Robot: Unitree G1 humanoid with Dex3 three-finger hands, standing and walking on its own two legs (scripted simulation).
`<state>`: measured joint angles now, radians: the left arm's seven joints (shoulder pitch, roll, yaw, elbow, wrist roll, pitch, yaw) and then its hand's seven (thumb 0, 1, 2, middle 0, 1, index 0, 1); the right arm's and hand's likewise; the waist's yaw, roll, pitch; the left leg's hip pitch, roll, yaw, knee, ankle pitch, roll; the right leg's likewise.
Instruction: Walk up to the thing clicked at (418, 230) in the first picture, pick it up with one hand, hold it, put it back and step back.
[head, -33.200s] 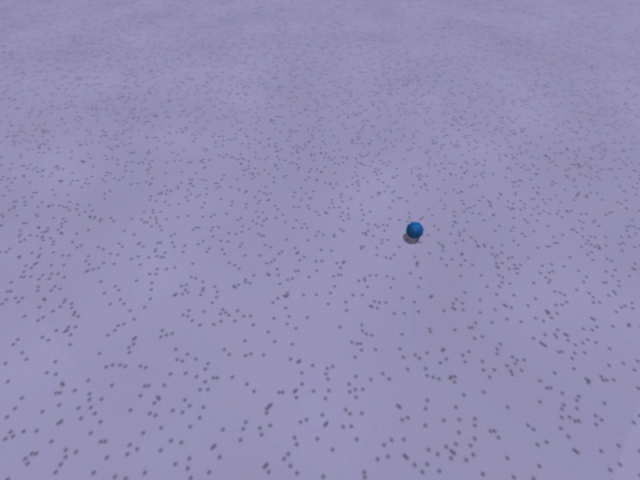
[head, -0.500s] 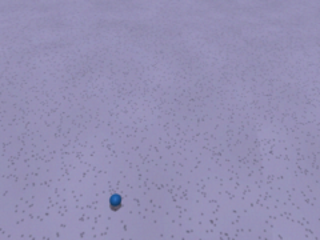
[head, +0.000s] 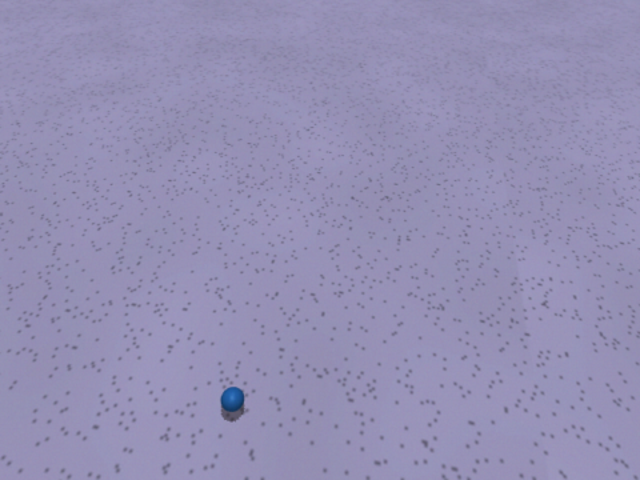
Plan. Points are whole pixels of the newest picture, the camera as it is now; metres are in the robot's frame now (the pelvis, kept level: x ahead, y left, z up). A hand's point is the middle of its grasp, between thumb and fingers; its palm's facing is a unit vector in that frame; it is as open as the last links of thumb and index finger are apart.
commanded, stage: rise first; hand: left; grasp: from above
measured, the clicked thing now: (232, 399) +0.48 +0.25 -0.75
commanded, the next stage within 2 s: none
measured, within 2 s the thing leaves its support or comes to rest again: neither
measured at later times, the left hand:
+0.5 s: hand out of the picture +0.13 +0.26 -0.20, palm faces -0.07 -0.92 -0.39, open 13.1 cm
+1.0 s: hand out of the picture +0.12 +0.26 -0.23, palm faces -0.16 -0.87 -0.46, open 14.0 cm
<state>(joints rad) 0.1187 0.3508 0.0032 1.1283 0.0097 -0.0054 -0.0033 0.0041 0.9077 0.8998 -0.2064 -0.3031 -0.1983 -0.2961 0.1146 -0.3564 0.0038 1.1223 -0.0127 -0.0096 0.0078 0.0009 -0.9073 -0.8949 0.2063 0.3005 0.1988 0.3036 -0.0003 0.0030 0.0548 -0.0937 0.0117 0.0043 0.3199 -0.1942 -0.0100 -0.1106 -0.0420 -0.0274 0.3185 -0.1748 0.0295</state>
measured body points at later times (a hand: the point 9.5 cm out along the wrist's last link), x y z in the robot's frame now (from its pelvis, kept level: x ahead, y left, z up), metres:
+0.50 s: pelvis -0.01 +0.01 -0.05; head +0.06 +0.02 +0.40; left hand +0.14 +0.31 -0.17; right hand +0.11 -0.26 -0.15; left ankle -0.01 +0.12 -0.75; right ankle +0.00 -0.14 -0.75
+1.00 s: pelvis -0.01 +0.01 -0.11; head +0.09 +0.02 +0.33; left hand +0.13 +0.31 -0.20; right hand +0.16 -0.24 -0.19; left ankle -0.01 +0.12 -0.75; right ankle +0.00 -0.14 -0.75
